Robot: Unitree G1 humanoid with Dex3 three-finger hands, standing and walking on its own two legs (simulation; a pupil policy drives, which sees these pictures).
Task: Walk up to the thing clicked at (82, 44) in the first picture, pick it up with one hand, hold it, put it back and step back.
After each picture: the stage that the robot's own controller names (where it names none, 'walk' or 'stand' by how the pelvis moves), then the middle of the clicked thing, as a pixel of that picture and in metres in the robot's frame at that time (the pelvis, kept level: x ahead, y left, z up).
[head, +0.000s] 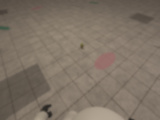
stand; (81, 46) +1.49 +0.22 -0.72
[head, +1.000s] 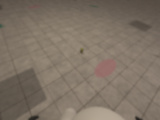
walk; (81, 50) +1.36 +0.15 -0.70
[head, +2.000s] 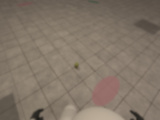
walk; (76, 65) +0.84 +0.19 -0.71
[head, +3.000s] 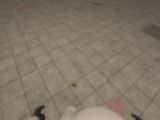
walk; (73, 83) +0.51 +0.19 -0.71
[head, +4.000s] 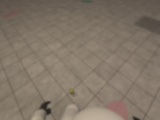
stand; (71, 91) +0.37 +0.23 -0.70
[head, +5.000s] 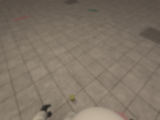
stand; (72, 98) +0.34 +0.21 -0.72
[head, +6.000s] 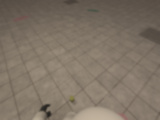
stand; (72, 99) +0.33 +0.21 -0.72
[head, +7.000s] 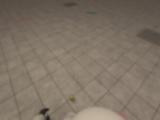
stand; (72, 97) +0.37 +0.21 -0.73
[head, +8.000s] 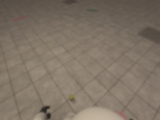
stand; (71, 97) +0.35 +0.22 -0.73
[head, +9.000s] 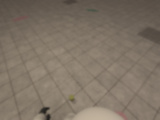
stand; (71, 98) +0.35 +0.21 -0.73
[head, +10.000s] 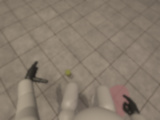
go down; (68, 73) +0.40 +0.21 -0.51
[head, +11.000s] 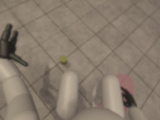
go down; (63, 60) +0.45 +0.22 -0.33
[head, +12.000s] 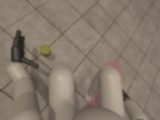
close in; (46, 51) +0.43 +0.25 -0.25
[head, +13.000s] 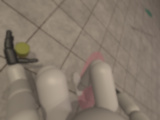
close; (22, 50) +0.43 +0.28 -0.23
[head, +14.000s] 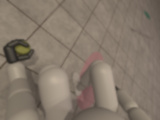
lift; (22, 49) +0.42 +0.28 -0.23
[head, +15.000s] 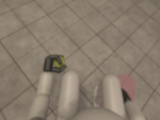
lift; (59, 64) +0.34 +0.23 -0.08
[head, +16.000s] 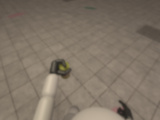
hold; (64, 70) +0.34 +0.18 +0.03
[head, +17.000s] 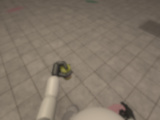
hold; (66, 72) +0.33 +0.18 -0.01
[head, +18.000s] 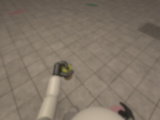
hold; (67, 72) +0.34 +0.17 +0.00
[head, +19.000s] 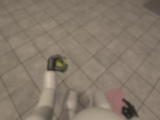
crouch; (62, 65) +0.38 +0.20 -0.07
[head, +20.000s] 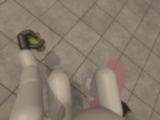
lower; (38, 43) +0.49 +0.28 -0.12
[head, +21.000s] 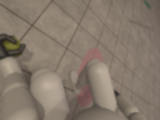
lower; (14, 48) +0.45 +0.29 -0.23
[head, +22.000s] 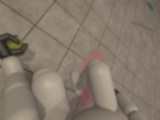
lower; (17, 47) +0.44 +0.29 -0.23
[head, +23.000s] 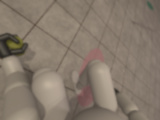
lower; (17, 47) +0.44 +0.28 -0.23
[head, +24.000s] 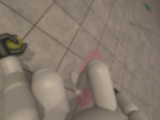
lower; (16, 47) +0.44 +0.28 -0.23
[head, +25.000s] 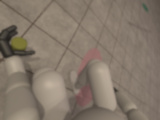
open; (19, 46) +0.44 +0.27 -0.24
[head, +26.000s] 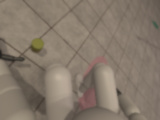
stand; (37, 46) +0.44 +0.25 -0.25
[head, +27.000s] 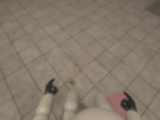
stand; (70, 80) +0.40 +0.19 -0.58
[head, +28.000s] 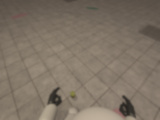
stand; (72, 94) +0.39 +0.18 -0.67
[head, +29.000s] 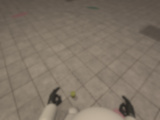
stand; (73, 94) +0.38 +0.18 -0.67
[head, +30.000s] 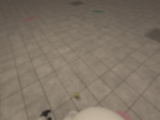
stand; (76, 95) +0.40 +0.17 -0.72
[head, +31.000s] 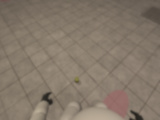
walk; (76, 80) +0.46 +0.14 -0.70
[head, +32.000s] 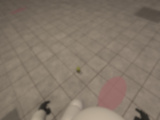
walk; (78, 70) +0.70 +0.23 -0.70
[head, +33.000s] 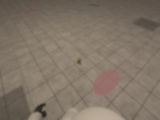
stand; (79, 60) +1.02 +0.22 -0.70
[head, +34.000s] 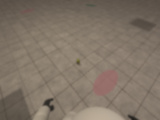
stand; (78, 61) +1.01 +0.21 -0.72
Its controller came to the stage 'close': yes
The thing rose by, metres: 0.70
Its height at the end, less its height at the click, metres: +0.00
